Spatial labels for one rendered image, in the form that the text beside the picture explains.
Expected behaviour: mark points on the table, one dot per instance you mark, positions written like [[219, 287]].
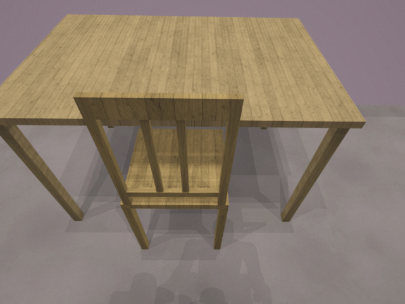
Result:
[[284, 78]]

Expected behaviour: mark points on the chair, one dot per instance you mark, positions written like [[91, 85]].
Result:
[[170, 168]]

